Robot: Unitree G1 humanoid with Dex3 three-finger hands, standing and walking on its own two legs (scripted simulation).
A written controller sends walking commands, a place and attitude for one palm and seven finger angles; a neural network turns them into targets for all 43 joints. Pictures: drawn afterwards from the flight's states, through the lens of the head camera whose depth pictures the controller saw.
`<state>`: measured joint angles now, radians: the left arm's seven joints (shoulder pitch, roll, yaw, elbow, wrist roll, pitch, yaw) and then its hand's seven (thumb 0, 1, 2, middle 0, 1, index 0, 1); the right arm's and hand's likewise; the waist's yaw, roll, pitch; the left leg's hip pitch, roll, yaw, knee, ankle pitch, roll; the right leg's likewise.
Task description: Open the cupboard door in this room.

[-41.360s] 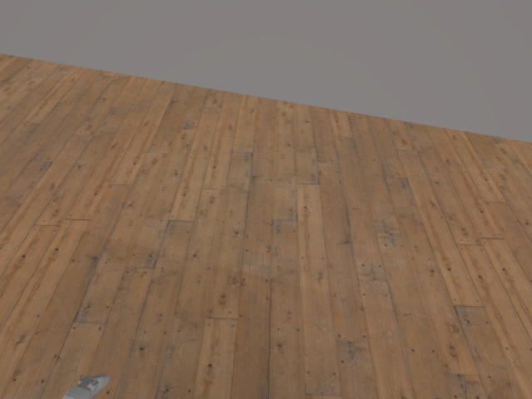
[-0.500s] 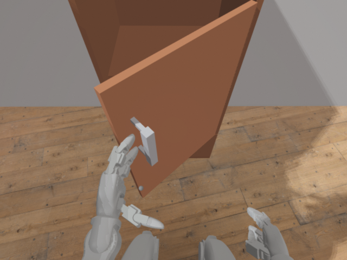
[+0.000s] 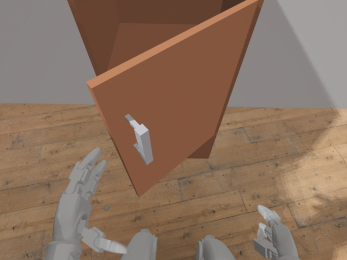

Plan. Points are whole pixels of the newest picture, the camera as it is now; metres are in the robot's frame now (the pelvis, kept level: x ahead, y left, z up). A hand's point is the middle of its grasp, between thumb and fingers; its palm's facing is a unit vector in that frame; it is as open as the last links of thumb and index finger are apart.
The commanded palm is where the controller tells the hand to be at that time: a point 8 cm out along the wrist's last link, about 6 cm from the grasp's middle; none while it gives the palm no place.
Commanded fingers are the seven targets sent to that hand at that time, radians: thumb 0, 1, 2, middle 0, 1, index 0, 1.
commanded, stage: draw the hand back to the body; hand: left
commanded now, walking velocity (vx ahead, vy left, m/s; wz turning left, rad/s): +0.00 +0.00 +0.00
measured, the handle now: (139, 140) +0.36 +0.10 +0.06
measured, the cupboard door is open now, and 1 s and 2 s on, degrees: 42 42 42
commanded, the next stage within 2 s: step back with the hand held close in 1.62 s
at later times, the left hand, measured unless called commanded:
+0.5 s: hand (70, 204) +0.20 +0.18 +0.13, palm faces +0.03 -1.00 -0.06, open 16.3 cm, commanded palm +0.18 +0.24 +0.14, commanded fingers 0.00 -0.36 0.36 -0.16 -0.30 -0.16 -0.30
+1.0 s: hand out of the picture +0.22 +0.25 +0.22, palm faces +0.34 -0.86 -0.39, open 12.0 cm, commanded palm +0.17 +0.30 +0.24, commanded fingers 0.00 0.51 0.74 -0.19 -0.30 -0.19 -0.30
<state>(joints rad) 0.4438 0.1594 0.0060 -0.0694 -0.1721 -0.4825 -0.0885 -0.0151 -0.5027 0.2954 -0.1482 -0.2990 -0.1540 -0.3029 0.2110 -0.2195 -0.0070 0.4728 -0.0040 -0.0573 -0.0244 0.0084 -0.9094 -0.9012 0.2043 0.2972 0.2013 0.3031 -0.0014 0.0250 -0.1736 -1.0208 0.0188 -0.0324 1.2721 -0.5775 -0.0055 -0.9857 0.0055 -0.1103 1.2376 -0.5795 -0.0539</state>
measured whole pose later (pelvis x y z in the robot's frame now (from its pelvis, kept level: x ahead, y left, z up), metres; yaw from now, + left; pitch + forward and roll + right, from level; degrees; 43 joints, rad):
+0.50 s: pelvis +0.01 +0.01 +0.04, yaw +0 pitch +11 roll -2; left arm 0.56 0.22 0.08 -0.25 -0.24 -0.29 -0.13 -0.01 -0.50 0.30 -0.15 -0.30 -0.15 -0.30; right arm 0.28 -0.23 0.02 0.43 0.03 -0.07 -0.07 0.01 -0.91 -0.90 0.21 0.30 0.20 0.30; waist 0.00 0.05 -0.16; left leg -0.74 0.02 -0.03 1.06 -0.51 0.01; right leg -0.70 0.01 -0.10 1.00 -0.50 -0.04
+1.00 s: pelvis +0.03 +0.02 +0.10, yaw +0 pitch +0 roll -1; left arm 0.55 0.33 0.20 -0.41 -0.05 -0.02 0.14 -0.01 0.18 0.59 -0.18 -0.30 -0.18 -0.30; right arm 0.25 -0.22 0.06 0.55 0.02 -0.10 -0.11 0.01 -0.91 -0.90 0.21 0.30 0.20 0.30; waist 0.05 0.07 -0.07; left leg -0.28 -0.01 0.02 0.64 -0.36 0.03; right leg -0.25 -0.01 -0.06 0.60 -0.35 -0.01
